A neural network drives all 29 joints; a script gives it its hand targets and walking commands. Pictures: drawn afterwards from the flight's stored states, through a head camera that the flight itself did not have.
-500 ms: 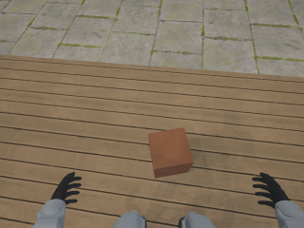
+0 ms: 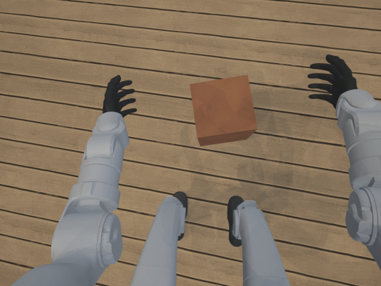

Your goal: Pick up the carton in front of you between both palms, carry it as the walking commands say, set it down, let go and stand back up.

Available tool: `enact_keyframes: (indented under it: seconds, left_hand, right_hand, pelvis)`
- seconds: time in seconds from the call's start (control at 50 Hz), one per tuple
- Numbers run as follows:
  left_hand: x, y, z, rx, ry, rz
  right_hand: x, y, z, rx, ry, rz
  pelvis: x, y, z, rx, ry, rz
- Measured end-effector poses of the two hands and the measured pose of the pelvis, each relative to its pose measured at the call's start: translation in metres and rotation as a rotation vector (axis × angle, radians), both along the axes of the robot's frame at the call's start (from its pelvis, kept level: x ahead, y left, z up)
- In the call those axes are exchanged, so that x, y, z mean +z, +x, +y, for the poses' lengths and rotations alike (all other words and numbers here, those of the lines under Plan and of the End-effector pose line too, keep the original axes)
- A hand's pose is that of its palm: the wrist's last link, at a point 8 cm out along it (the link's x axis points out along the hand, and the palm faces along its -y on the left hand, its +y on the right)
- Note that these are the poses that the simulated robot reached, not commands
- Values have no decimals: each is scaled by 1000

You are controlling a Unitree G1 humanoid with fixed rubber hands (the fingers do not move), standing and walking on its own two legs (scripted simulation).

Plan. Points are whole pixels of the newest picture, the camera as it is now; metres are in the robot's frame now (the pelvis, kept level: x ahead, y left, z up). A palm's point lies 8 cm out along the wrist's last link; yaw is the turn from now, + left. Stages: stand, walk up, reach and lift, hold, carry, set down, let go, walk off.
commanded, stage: reach and lift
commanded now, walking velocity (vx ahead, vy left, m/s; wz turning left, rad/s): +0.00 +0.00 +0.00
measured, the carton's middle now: (221, 114) +0.55 -0.03 -0.56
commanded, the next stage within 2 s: none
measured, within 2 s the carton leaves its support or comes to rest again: neither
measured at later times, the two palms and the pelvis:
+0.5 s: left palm (150, 82) +0.52 +0.17 -0.17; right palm (304, 57) +0.59 -0.20 -0.17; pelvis +0.02 -0.01 -0.03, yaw +1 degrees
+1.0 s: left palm (166, 111) +0.51 +0.17 -0.41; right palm (277, 100) +0.56 -0.21 -0.41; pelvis -0.03 +0.01 -0.25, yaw +3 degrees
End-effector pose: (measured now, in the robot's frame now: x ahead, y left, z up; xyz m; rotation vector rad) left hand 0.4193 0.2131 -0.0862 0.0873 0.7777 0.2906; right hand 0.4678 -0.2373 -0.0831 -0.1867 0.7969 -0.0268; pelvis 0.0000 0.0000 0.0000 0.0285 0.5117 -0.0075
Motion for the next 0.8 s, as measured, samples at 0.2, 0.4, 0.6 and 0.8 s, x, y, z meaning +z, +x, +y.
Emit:
enact_keyframes:
  seconds: [0.2, 0.4, 0.6, 0.8]
  left_hand:
    - [-20, 67, -29, 30, -36, -76]
    - [-56, 106, -46, 34, -51, -124]
    - [-129, 98, -45, 42, -62, -81]
    - [-244, 94, -43, 13, -66, -69]
  right_hand:
    - [-19, 74, 17, 23, 65, -73]
    - [-55, 121, 29, 43, 87, -120]
    - [-129, 111, 43, 10, 97, -77]
    - [-252, 95, 35, -28, 71, -82]
  pelvis:
    - [-19, -14, -5, -15, 19, 135]
    - [-22, 11, -9, -17, 31, 261]
    - [-57, 29, -5, -3, 34, 391]
    - [-157, 9, 5, 8, 41, 410]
